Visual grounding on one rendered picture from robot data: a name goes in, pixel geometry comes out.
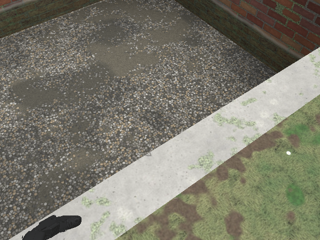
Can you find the robot left hand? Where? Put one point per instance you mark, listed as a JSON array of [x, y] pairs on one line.
[[51, 226]]

